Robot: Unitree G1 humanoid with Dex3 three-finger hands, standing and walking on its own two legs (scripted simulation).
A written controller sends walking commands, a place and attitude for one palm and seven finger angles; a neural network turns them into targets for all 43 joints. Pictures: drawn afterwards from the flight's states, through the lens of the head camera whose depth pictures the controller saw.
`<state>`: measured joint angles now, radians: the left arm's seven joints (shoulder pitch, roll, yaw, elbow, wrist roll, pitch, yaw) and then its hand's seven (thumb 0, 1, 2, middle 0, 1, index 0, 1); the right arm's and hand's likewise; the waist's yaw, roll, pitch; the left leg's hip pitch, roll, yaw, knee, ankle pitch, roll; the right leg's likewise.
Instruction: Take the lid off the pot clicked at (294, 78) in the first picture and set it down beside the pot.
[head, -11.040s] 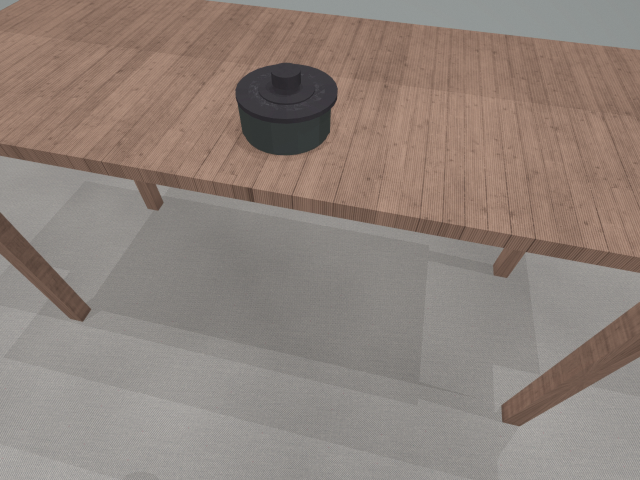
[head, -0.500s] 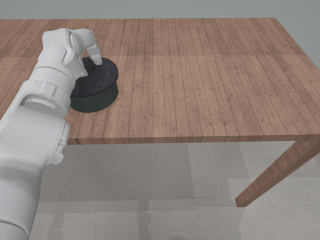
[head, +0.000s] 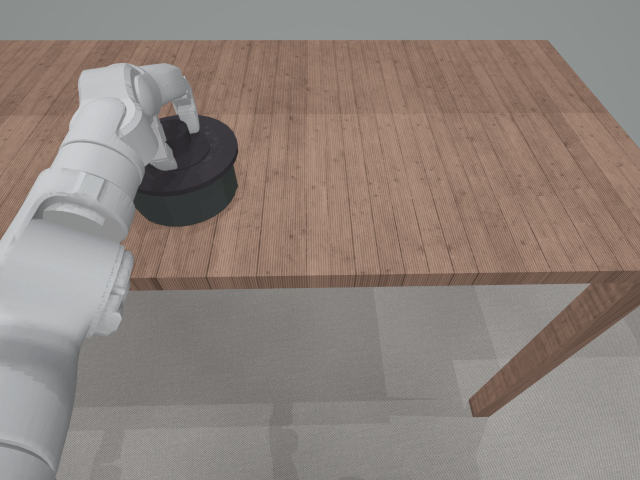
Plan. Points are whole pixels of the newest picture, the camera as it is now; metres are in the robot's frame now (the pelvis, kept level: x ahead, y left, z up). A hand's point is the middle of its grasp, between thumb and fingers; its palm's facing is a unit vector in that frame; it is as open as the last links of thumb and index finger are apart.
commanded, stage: close the fingers and squeeze the knob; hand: left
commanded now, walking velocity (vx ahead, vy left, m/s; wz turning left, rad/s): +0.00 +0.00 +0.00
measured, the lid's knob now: (171, 136) +0.52 +0.17 +0.16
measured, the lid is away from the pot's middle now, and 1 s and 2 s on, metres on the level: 0.00 0.00 0.01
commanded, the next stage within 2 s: lift the lid straight up in 1.24 s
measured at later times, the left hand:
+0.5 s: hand (157, 131) +0.50 +0.18 +0.18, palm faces -0.42 -0.11 -0.90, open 8.1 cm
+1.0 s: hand (159, 136) +0.49 +0.18 +0.18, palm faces -0.41 -0.11 -0.90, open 7.8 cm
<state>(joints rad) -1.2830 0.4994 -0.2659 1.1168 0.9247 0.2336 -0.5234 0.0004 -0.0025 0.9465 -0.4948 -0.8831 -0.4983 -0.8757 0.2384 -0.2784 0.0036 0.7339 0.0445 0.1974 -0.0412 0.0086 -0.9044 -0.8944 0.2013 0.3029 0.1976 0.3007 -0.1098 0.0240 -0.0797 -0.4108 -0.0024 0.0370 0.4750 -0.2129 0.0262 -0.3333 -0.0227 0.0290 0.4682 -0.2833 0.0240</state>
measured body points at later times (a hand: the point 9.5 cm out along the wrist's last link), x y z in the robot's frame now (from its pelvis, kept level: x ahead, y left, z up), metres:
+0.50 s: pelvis +0.00 +0.00 +0.00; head +0.05 +0.00 +0.45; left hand +0.52 +0.18 +0.23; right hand +0.03 -0.28 -0.13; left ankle +0.01 +0.11 -0.74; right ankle -0.04 -0.14 -0.74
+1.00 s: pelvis +0.00 +0.00 +0.00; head +0.05 +0.00 +0.45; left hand +0.51 +0.18 +0.23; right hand +0.06 -0.28 -0.13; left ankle +0.01 +0.11 -0.74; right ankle -0.04 -0.14 -0.74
